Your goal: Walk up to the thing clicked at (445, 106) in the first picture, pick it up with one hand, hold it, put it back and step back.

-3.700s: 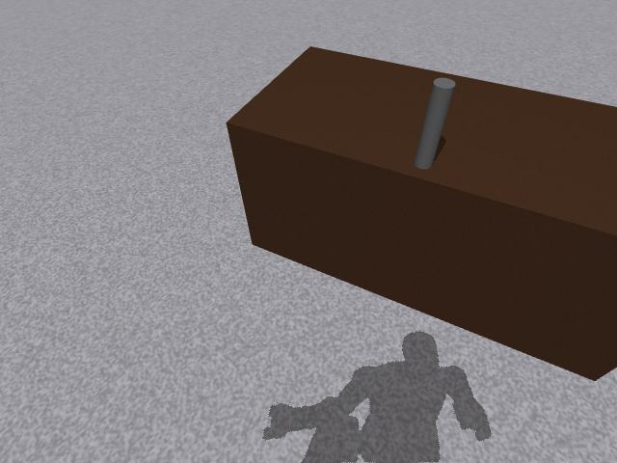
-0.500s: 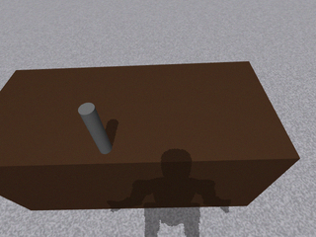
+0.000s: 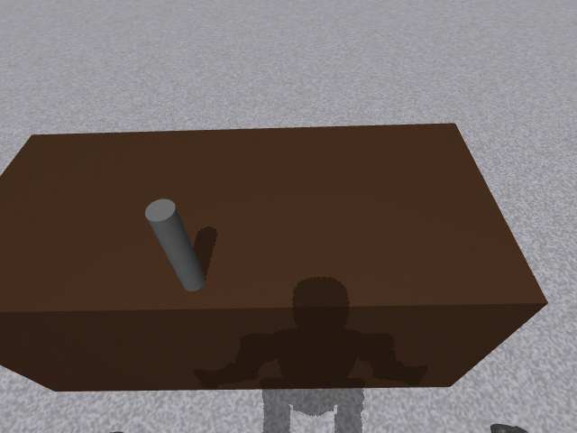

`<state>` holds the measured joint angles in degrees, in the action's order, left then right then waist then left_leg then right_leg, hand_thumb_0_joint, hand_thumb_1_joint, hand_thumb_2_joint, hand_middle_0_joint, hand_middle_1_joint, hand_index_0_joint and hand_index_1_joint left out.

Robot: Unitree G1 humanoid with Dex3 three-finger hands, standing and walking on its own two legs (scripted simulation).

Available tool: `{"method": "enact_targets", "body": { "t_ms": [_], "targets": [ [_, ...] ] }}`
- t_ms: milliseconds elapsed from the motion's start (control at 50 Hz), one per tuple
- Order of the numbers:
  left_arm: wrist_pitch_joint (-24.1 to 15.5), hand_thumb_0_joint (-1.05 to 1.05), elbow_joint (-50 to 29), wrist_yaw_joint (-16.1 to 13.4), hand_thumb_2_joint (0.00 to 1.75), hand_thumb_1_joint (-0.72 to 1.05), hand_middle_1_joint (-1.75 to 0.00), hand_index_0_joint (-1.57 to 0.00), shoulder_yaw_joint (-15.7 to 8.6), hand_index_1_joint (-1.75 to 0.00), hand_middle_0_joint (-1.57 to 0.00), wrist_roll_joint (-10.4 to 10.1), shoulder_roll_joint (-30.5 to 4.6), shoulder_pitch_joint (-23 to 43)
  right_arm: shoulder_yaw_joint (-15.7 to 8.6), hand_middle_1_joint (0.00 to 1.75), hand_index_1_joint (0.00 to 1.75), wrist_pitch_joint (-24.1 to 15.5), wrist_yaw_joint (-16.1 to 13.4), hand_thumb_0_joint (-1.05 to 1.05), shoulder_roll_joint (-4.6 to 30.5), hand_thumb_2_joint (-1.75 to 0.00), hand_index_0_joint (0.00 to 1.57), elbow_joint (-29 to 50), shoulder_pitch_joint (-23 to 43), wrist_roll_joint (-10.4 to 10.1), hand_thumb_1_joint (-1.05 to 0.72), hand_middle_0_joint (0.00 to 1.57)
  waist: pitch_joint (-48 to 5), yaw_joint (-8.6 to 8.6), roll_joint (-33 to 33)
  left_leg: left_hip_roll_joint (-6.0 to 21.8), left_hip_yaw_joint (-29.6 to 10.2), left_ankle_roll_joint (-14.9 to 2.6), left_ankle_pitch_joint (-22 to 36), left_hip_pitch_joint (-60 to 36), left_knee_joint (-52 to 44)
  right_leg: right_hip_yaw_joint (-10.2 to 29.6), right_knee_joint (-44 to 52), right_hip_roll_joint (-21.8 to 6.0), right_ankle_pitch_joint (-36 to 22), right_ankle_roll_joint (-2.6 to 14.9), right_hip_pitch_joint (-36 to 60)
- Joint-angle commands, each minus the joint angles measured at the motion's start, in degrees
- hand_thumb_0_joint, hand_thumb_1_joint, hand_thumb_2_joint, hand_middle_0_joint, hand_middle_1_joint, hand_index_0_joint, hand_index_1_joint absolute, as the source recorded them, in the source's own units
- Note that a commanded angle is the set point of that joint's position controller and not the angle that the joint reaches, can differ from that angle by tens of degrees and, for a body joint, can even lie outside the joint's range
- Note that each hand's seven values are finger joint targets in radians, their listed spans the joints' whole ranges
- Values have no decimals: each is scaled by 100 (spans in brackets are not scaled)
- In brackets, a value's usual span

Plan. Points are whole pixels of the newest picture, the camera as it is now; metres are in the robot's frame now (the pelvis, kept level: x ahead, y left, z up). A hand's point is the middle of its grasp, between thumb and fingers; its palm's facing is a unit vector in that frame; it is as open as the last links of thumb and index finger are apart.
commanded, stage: walk up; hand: left
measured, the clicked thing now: (179, 250) +0.43 +0.23 -0.06
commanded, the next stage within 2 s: stand in 0.56 s
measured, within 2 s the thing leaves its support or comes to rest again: neither
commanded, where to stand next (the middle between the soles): +0.06 +0.02 m, yaw +0 degrees
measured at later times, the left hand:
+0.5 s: hand out of the picture +0.09 +0.26 -0.15, palm faces -0.02 -0.93 -0.37, open 7.4 cm
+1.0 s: hand out of the picture +0.09 +0.24 -0.15, palm faces -0.04 -0.94 -0.33, open 7.4 cm
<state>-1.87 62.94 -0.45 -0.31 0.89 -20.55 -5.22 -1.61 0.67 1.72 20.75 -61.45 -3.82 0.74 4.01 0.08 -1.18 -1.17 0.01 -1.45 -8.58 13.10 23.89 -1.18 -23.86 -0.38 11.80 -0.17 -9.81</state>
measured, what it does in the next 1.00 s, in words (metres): stands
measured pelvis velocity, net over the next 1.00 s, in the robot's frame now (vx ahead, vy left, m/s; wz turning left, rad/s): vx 0.03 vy -0.01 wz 0.00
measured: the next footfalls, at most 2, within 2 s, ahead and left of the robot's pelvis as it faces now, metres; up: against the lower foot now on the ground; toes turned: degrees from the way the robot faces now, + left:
none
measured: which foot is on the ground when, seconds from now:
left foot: down 0.00-1.00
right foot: down 0.00-1.00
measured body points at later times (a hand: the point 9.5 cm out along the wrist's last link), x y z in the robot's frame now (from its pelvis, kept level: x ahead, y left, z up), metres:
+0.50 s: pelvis +0.01 +0.00 +0.00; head +0.02 +0.00 +0.45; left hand +0.10 +0.31 -0.13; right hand +0.09 -0.30 -0.13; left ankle +0.05 +0.10 -0.74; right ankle +0.01 -0.12 -0.74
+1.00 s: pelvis +0.03 -0.01 +0.01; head +0.04 -0.01 +0.46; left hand +0.09 +0.29 -0.13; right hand +0.11 -0.31 -0.12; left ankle +0.05 +0.10 -0.74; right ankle +0.01 -0.12 -0.74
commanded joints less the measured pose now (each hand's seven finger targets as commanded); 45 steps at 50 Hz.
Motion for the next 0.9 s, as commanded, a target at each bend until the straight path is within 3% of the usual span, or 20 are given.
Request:
{"method": "enact_targets", "body": {
  "t_ms": [0, 260, 400, 480, 520, 540, 560, 600, 620, 700, 780, 840, 880],
  "targets": [
    [-108, 0, -341, -68, 90, 90, -30, -20, -279, -30, -20, -17, -1322, 216, -260, 30, 30, -99, -59, 0, 1195, -90, 20, 344, 241, -37, -90, 20, -638, 1, 114, 734, -774, -107, 48, -350, -453, 723, 500, -724, -406, 256, -33],
    [-83, 0, -351, -60, 90, 90, -30, -20, -301, -30, -20, 4, -1353, 247, -265, 30, 30, -68, -52, 0, 1216, -90, 20, 277, 195, -17, -90, 20, -596, -14, 156, 683, -824, -88, -159, -342, -523, 690, 635, -738, -145, 254, -11],
    [-67, 0, -337, -63, 90, 90, -30, -20, -299, -30, -20, -17, -1306, 153, -253, 30, 30, -82, -60, 0, 1197, -90, 20, 296, 213, -18, -90, 20, -687, 51, 5, 770, -893, -125, 212, -339, -566, 578, 499, -679, -397, 233, 191],
    [-62, 0, -346, -74, 90, 90, -30, -20, -295, -30, -20, -11, -1321, 204, -265, 30, 30, -71, -68, 0, 1214, -90, 20, 289, 178, -12, -90, 20, -719, 5, 7, 755, -842, -110, 380, -378, -512, 573, 513, -712, -537, 246, 241],
    [-51, 0, -341, -75, 90, 90, -30, -20, -291, -30, -20, -11, -1304, 236, -272, 30, 30, -63, -79, 0, 1196, -90, 20, 260, 162, -17, -90, 20, -623, -16, 8, 749, -856, -101, 221, -309, -579, 583, 535, -705, -393, 249, 174],
    [-10, 0, -188, -25, 90, 90, -30, -20, -177, -30, -20, -65, -1043, 128, -136, 30, 30, -146, -105, 0, 1006, -90, 20, 135, 62, -24, -90, 20, -784, -70, 155, 885, -1011, -86, -512, -450, -1029, 556, 708, -632, 318, 194, 119],
    [12, 0, -203, -2, 90, 90, -30, -20, -176, -30, -20, -47, -1006, 105, -171, 30, 30, -180, -121, 0, 1151, -90, 20, 143, 164, -4, -90, 20, -611, -23, -55, 926, -1109, -83, -1012, -350, -1186, 492, 650, -541, 413, 166, 55],
    [7, 0, -165, 19, 90, 90, -30, -20, -169, -30, -20, -20, -1014, 23, -184, 30, 30, -196, -131, 0, 1236, -90, 20, 117, 255, 3, -90, 20, -570, 29, -77, 951, -1139, -82, -1175, -174, -1259, 488, 664, -575, 273, 162, 250],
    [0, 0, -135, 19, 90, 90, -30, -20, -183, -30, -20, -12, -1084, 34, -177, 30, 30, -202, -141, 0, 1217, -90, 20, 98, 219, -5, -90, 20, -498, 1, -68, 912, -1104, -55, -1149, -133, -1294, 518, 699, -590, 267, 157, 235],
    [-71, 0, -107, 11, 90, 90, -30, -20, -175, -30, -20, -12, -1136, 2, -146, 30, 30, -261, -149, 0, 1143, -90, 20, 30, 171, -13, -90, 20, -395, -41, 67, 832, -886, -31, -167, -468, -1023, 659, 900, -714, -42, 152, 57],
    [-101, 0, -116, -7, 90, 90, -30, -20, -169, -30, -20, -29, -1120, 9, -130, 30, 30, -298, -163, 0, 1118, -90, 20, -26, 132, -20, -90, 20, -606, -78, 74, 858, -772, -36, 710, -792, -826, 649, 935, -744, -521, 144, 181],
    [-92, 0, -98, -20, 90, 90, -30, -20, -162, -30, -20, -18, -1117, -14, -123, 30, 30, -279, -167, 0, 1103, -90, 20, -39, 156, -28, -90, 20, -532, -85, 119, 828, -755, -16, 394, -630, -869, 631, 984, -732, -325, 127, 243],
    [-84, 0, -96, -17, 90, 90, -30, -20, -163, -30, -20, -23, -1122, -1, -103, 30, 30, -280, -175, 0, 1083, -90, 20, -55, 167, -33, -90, 20, -528, -84, 123, 840, -733, 0, 493, -678, -861, 660, 983, -752, -414, 149, 256]
  ]
}}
